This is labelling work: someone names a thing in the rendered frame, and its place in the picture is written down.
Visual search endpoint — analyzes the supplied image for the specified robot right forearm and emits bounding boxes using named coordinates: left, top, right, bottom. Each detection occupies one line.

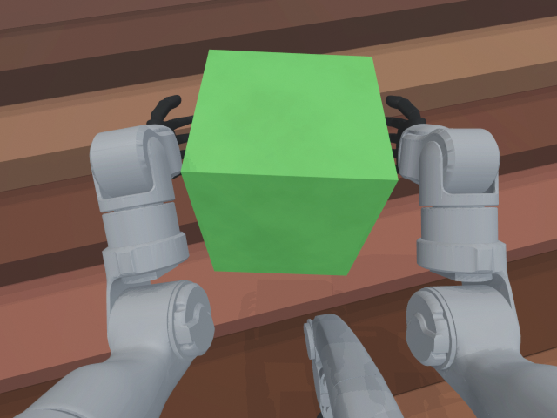
left=398, top=124, right=520, bottom=332

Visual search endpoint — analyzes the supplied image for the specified robot left hand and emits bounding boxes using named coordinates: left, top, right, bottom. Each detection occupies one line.
left=146, top=95, right=194, bottom=179

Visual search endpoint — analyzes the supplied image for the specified left robot upper arm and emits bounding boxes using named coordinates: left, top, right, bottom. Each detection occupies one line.
left=13, top=280, right=215, bottom=418

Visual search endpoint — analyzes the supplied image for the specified carton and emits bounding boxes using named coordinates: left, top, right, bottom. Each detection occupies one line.
left=181, top=50, right=398, bottom=276

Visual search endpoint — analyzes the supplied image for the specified robot right hand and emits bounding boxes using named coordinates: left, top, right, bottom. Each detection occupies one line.
left=385, top=96, right=426, bottom=175

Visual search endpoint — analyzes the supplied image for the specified robot left forearm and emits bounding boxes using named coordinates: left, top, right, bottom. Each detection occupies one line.
left=90, top=125, right=190, bottom=349

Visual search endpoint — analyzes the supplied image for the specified robot right shin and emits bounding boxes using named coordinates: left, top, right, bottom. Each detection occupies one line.
left=312, top=318, right=341, bottom=418

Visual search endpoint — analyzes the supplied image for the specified right robot thigh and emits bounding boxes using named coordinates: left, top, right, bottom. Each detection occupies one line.
left=304, top=313, right=404, bottom=418

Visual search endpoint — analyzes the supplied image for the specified right robot upper arm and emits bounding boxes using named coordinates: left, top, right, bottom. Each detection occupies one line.
left=406, top=285, right=557, bottom=418

